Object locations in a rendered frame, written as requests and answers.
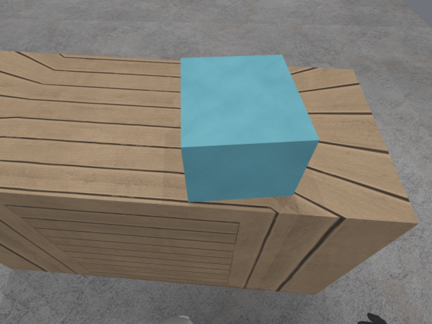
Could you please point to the pedestal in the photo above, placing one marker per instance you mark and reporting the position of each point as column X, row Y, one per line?
column 92, row 181

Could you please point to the carton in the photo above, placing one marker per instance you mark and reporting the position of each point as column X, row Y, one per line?
column 245, row 132

